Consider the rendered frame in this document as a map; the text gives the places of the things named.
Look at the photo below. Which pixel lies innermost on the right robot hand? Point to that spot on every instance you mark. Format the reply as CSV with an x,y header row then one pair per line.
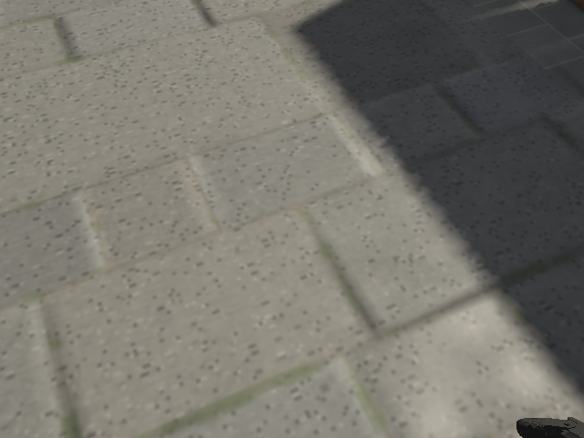
x,y
550,428

